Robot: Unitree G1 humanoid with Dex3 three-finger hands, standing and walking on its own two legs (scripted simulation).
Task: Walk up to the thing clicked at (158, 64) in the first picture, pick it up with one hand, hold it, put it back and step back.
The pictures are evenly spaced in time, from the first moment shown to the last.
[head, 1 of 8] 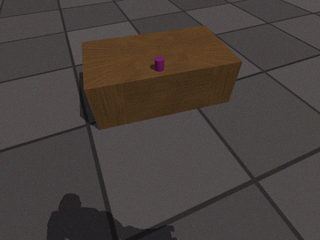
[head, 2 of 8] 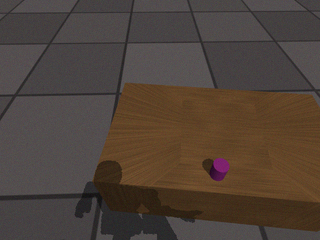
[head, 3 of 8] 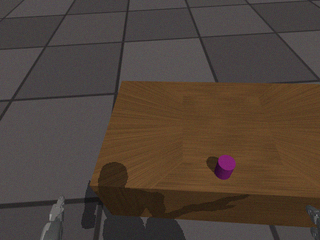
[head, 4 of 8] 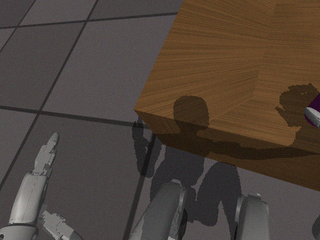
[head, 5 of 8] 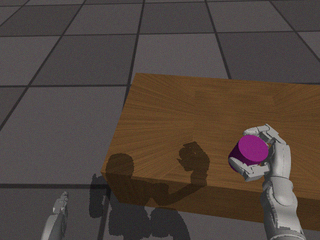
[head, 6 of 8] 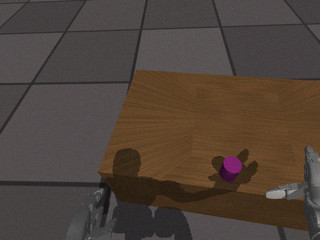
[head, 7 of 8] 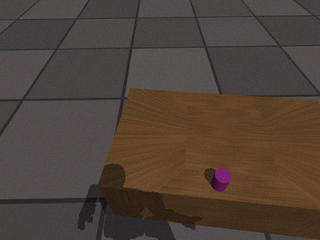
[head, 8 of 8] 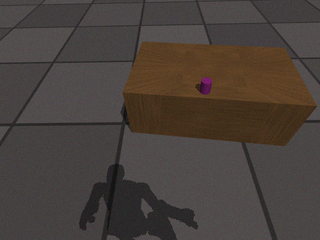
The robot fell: no
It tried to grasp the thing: yes
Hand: right
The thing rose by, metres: 0.32
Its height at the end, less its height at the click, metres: +0.00
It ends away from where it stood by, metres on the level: 0.02
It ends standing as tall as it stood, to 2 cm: yes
